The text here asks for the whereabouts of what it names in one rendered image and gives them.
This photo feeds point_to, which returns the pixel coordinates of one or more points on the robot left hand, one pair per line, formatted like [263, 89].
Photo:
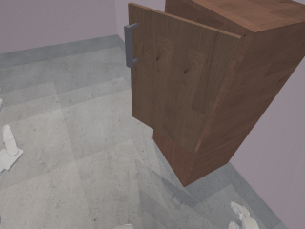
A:
[10, 156]

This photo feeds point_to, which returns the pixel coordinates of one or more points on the handle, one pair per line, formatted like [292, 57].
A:
[129, 44]

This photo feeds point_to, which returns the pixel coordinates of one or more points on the robot right hand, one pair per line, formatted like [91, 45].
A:
[244, 215]

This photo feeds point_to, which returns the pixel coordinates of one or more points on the cupboard door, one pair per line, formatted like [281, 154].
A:
[180, 69]

